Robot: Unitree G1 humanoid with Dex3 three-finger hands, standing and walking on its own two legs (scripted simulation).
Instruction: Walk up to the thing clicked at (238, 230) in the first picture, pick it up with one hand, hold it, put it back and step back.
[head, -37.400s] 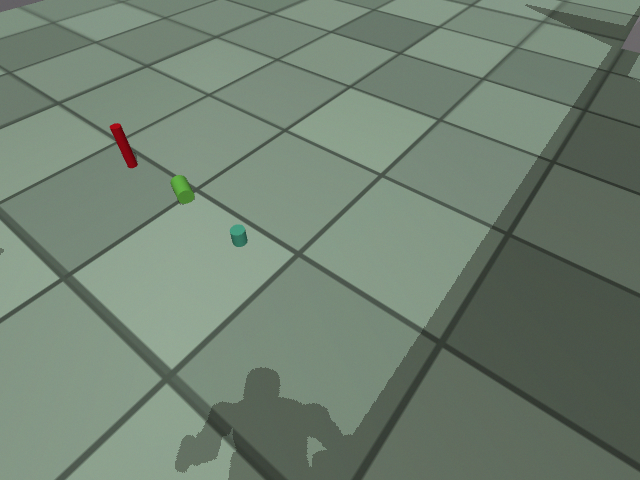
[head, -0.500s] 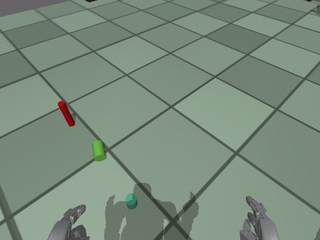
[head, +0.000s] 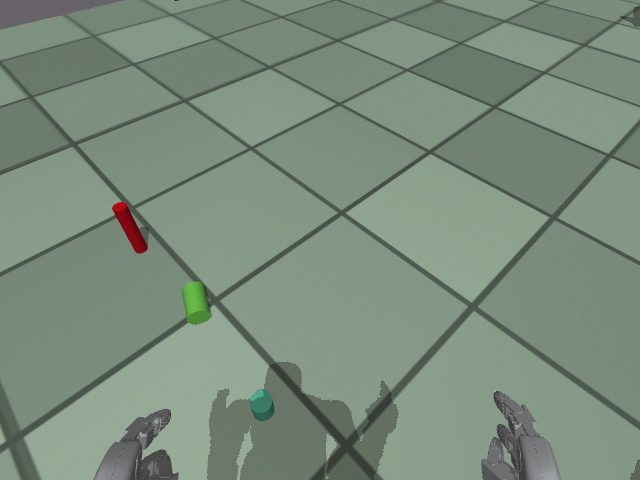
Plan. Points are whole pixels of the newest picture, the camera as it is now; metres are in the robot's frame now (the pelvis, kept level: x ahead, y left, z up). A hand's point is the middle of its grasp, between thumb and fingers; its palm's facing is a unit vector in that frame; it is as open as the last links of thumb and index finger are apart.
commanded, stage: home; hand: left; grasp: from above
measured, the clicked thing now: (262, 405) +0.45 +0.16 -0.68
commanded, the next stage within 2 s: stand in 0.22 s
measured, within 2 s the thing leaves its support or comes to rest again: neither
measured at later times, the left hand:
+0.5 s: hand out of the picture +0.14 +0.22 -0.09, palm faces +0.01 -0.94 -0.33, open 7.4 cm
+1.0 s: hand out of the picture +0.03 +0.24 -0.10, palm faces +0.05 -0.95 -0.32, open 7.4 cm
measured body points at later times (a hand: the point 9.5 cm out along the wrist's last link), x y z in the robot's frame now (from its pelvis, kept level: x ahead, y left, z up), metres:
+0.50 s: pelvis -0.01 +0.00 +0.02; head +0.02 +0.01 +0.47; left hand +0.14 +0.27 -0.07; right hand +0.13 -0.26 -0.09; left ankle +0.00 +0.12 -0.68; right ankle -0.01 -0.13 -0.68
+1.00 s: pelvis -0.01 +0.01 +0.06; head -0.01 +0.00 +0.51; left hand +0.02 +0.29 -0.08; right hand +0.07 -0.27 -0.08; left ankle +0.00 +0.12 -0.68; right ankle -0.01 -0.13 -0.68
